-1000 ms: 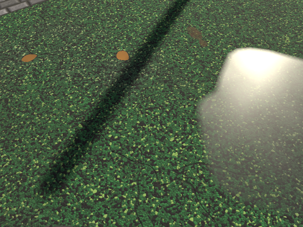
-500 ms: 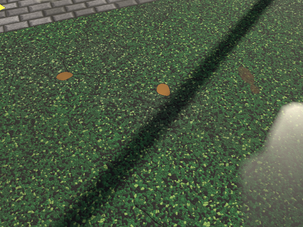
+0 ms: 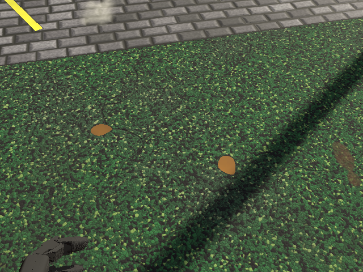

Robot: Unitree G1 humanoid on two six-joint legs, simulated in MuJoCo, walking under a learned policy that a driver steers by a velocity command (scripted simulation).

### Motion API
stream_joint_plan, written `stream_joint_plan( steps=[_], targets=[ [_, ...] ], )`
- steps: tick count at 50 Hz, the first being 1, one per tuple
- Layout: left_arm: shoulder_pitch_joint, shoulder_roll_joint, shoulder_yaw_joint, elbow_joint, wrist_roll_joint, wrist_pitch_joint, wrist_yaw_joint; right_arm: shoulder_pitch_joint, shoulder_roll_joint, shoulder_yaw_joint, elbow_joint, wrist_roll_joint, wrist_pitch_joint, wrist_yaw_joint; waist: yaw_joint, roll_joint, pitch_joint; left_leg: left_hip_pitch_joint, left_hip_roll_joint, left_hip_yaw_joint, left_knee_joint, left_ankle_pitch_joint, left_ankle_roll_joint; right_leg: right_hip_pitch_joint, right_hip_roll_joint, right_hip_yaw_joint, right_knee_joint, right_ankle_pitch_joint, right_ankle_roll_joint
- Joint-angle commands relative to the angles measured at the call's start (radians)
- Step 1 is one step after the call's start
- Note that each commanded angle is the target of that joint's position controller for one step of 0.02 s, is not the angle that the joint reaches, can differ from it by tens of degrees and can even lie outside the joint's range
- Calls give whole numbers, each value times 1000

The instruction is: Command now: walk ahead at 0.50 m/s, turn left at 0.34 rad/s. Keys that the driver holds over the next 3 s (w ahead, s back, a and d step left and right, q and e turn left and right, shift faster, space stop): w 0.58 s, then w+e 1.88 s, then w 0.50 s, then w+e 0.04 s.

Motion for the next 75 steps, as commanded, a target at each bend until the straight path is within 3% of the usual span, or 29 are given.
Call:
stream_joint_plan(
  steps=[1, 2, 3, 5, 7, 14, 21, 24, 25, 26, 27, 28, 31, 35, 39, 47, 49, 51, 52, 53, 54, 55, 57, 58, 62, 66, 71, 74, 75],
  targets=[
    [355, 262, 84, 11, 25, -13, 12, 53, -38, 7, -78, -5, -21, 5, 167, -63, -335, -400, 60, 8, 541, 401, -11, 766, -304, 373, 51, -19, -231],
    [423, 236, 85, 60, -5, 2, 2, 127, -36, 16, -66, 12, -29, 7, 158, -282, -380, -630, 12, 53, 764, -131, -44, 880, -432, 702, -70, -230, -313],
    [375, 159, 62, 43, -24, 6, 0, 43, -128, -3, -72, 23, -34, 8, 175, -150, -227, -729, 73, 14, 838, -98, -37, 769, -399, 663, -113, -398, -269],
    [255, 110, 41, 26, -5, 21, 0, -129, -130, -6, -116, 4, -37, 11, 150, -13, -14, -722, 143, 83, 781, 42, -38, 482, -313, 427, -173, -281, -218],
    [221, 87, 30, 28, 8, 20, -1, -126, -99, -8, -120, -6, -35, 15, 100, -48, 10, -637, 197, 107, 680, 103, -39, 356, -255, 317, -216, -145, -202],
    [282, 161, 49, 72, -17, 27, 10, -280, -27, 24, -170, -14, -41, 27, 127, -44, 20, -583, 213, 185, 287, 379, -72, 296, -203, 101, -293, 54, -199],
    [395, 188, 51, 132, -33, 57, 14, -445, -58, 22, -233, 4, -52, 53, 162, -58, 50, -526, 162, 209, 76, 405, -41, 429, -259, 88, -221, 77, -158],
    [375, 193, 48, 133, -33, 73, 21, -255, -127, -14, -182, -5, -55, 50, 44, -50, -63, -219, 110, 256, 4, 370, 16, 425, -215, 28, 18, 368, -108],
    [365, 156, 31, 112, -17, 70, 24, -82, -187, -36, -145, -14, -53, 40, -30, -6, -191, 53, 212, 154, 46, 403, 69, 281, -168, -15, 258, 273, -71],
    [459, 54, -4, 83, -6, 50, 21, 25, -294, -61, -127, -27, -43, 34, -18, 233, -335, 427, 465, -265, 9, 298, 221, -119, -17, -83, 651, -152, 4],
    [446, 91, 3, 96, -16, 30, 15, 54, -224, -42, -117, -12, -37, 39, -32, 270, -384, 443, 510, -494, -117, 185, 261, -259, 3, 43, 798, -566, 2],
    [367, 166, 25, 73, -41, 20, 9, -17, -178, -23, -123, -8, -38, 40, -21, 196, -222, 319, 473, -366, -138, 139, 214, -344, -56, 53, 857, -515, -10],
    [302, 139, 30, 68, -26, 41, 15, -186, -90, 4, -142, -24, -47, 47, 69, 122, -31, -41, 362, -76, -237, 287, 150, -237, -158, 25, 721, -310, -5],
    [304, 87, 25, 68, -28, 83, 21, -196, -106, -9, -106, -33, -77, 44, 105, 108, 8, -152, 348, 88, -328, 414, 154, -205, -159, 55, 647, -171, 22],
    [213, 74, 25, 37, -23, 77, 10, -175, -120, -13, -74, -33, -79, 28, 83, 81, 33, -114, 325, 232, -343, 498, 117, -231, -134, 60, 433, 57, 24],
    [0, 56, 9, -83, -23, 75, -38, -73, -166, -28, -8, -7, -36, 10, 12, 62, 93, 129, 391, 345, -258, 651, 74, -275, -94, -54, 189, -3, -36],
    [34, 81, 23, -100, -23, 78, -48, -92, -191, -35, -15, -4, -18, 0, 49, 98, 46, 164, 394, 378, -138, 973, 49, -180, -41, -116, 186, -111, -71],
    [243, 151, 64, -61, -26, 82, -42, -115, -205, -37, -26, -4, 0, -13, 170, 109, -82, 107, 354, 423, 166, 1191, 7, 121, 44, -158, 140, -122, -124],
    [412, 229, 100, -26, -27, 89, -24, -108, -188, -27, -44, -12, -5, -19, 246, 40, -180, -109, 316, 425, 442, 975, -33, 434, -21, -13, 114, -85, -179],
    [432, 338, 120, -23, -34, 91, -12, -12, -39, 21, -96, -46, -35, 0, 148, -223, -269, -583, 113, 379, 813, 60, -103, 804, -284, 529, 62, -190, -363],
    [462, 274, 98, -47, -29, 83, -11, -86, -95, 18, -103, -16, -80, 19, 203, -143, -403, -720, 62, 147, 957, -147, -96, 901, -363, 805, -87, -266, -421],
    [433, 220, 83, -42, -19, 76, -10, -183, -142, 4, -135, 22, -104, 31, 224, -95, -275, -807, 121, 115, 952, -67, -72, 829, -328, 648, -103, -214, -363],
    [307, 163, 66, -65, -20, 72, -6, -227, -132, 5, -140, -6, -117, 23, 143, 23, -104, -732, 196, 135, 772, 61, -63, 528, -244, 427, -118, -44, -299],
    [260, 135, 55, -85, -9, 72, -3, -214, -144, -4, -137, -19, -106, 20, 105, 11, -77, -655, 217, 132, 722, 89, -70, 419, -217, 369, -143, 42, -291],
    [248, 168, 65, -98, -14, 69, 15, -215, -98, 2, -155, -33, -65, 17, 68, -5, -29, -578, 211, 166, 537, 176, -128, 225, -170, 266, -201, 149, -295],
    [298, 186, 73, -82, -25, 81, 33, -370, -59, 20, -194, -30, -68, 25, 128, -41, -1, -495, 151, 184, 217, 470, -146, 155, -93, 189, -185, 33, -223],
    [368, 178, 73, -58, -33, 94, 38, -443, -109, 4, -226, -8, -84, 42, 149, -71, -6, -434, 114, 141, 56, 474, -122, 257, -140, 318, -90, -106, -187],
    [341, 156, 69, -70, -27, 101, 39, -325, -143, -19, -201, -8, -98, 41, 76, -103, -34, -276, 112, 159, -6, 386, -68, 280, -126, 366, 33, -84, -147],
    [338, 109, 52, -81, -21, 98, 35, -219, -176, -33, -187, -24, -103, 34, 23, -72, -122, -88, 186, 106, 2, 367, -23, 227, -74, 318, 195, -85, -113]
  ],
)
